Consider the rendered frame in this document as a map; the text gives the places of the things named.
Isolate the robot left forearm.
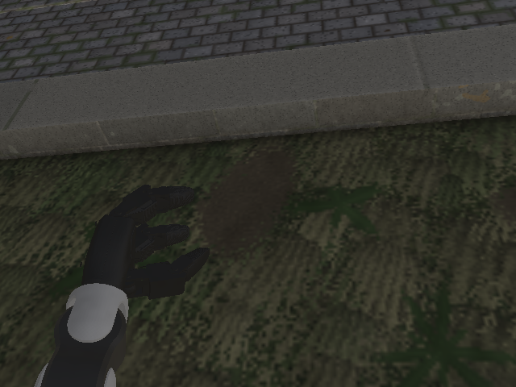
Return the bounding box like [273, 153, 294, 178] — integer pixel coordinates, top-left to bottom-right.
[34, 283, 129, 387]

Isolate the robot left hand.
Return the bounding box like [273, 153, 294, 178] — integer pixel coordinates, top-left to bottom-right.
[80, 185, 210, 300]

